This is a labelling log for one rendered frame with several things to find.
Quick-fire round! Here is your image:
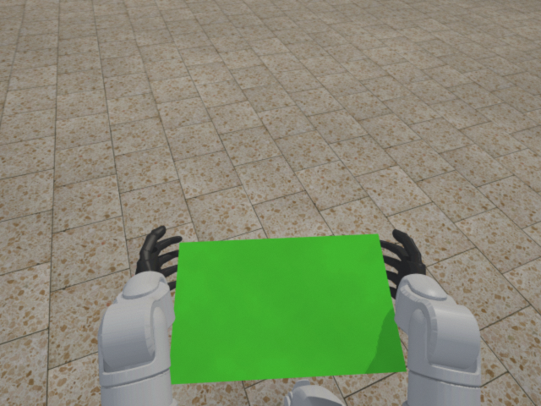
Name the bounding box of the carton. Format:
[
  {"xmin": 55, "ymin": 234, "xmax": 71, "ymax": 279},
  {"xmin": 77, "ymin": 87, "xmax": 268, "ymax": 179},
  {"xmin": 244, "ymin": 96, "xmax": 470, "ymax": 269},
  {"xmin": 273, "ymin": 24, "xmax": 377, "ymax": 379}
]
[{"xmin": 169, "ymin": 233, "xmax": 407, "ymax": 384}]

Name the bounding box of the right robot forearm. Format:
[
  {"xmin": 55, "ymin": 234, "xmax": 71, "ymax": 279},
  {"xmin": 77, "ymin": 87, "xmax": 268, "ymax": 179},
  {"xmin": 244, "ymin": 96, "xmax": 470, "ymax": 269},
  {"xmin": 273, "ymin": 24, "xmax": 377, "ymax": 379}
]
[{"xmin": 394, "ymin": 274, "xmax": 481, "ymax": 406}]

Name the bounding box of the right robot hand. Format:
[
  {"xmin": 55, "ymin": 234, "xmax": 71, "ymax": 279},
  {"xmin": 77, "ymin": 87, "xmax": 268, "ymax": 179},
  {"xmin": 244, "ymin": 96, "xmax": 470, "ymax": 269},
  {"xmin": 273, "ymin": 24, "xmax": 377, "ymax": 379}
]
[{"xmin": 380, "ymin": 229, "xmax": 426, "ymax": 299}]

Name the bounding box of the left robot forearm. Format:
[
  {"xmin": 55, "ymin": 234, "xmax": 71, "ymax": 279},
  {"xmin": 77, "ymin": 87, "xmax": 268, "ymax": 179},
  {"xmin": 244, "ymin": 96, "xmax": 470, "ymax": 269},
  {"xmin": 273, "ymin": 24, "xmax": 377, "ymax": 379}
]
[{"xmin": 97, "ymin": 272, "xmax": 178, "ymax": 406}]

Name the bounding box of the right robot shin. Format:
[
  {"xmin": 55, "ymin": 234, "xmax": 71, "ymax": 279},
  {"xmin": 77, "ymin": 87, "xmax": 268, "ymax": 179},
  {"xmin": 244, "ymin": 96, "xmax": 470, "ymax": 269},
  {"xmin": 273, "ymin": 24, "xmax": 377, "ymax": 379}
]
[{"xmin": 292, "ymin": 380, "xmax": 310, "ymax": 392}]

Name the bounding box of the robot right thigh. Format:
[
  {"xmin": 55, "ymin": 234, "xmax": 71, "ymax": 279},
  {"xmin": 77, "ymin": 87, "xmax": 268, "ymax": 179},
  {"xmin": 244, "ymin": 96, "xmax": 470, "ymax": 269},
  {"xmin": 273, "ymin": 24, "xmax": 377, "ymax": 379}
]
[{"xmin": 284, "ymin": 385, "xmax": 346, "ymax": 406}]

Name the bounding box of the left robot hand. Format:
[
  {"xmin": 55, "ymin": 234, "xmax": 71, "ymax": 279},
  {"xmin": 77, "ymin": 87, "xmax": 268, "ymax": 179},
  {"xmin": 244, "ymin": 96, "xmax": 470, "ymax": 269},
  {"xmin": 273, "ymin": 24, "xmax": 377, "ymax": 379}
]
[{"xmin": 135, "ymin": 226, "xmax": 183, "ymax": 291}]

